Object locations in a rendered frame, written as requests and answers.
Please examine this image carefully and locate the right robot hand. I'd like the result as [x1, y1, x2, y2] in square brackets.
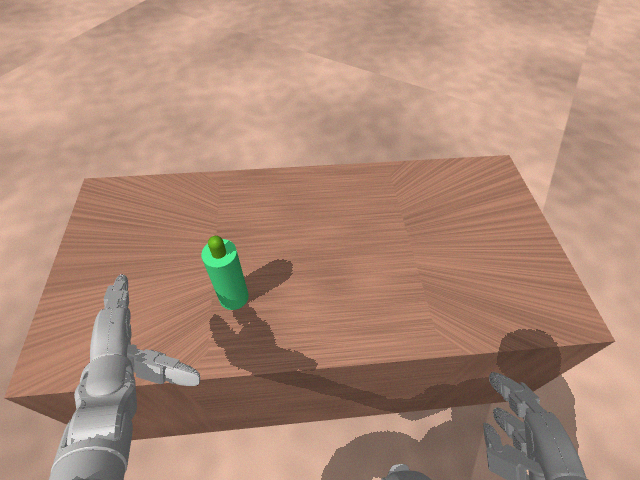
[483, 372, 587, 480]

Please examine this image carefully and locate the left robot arm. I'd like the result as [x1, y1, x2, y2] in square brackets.
[49, 355, 137, 480]

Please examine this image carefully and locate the left robot hand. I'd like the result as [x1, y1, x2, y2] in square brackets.
[90, 274, 200, 386]

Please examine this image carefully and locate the bottle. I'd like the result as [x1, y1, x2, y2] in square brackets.
[201, 236, 249, 310]

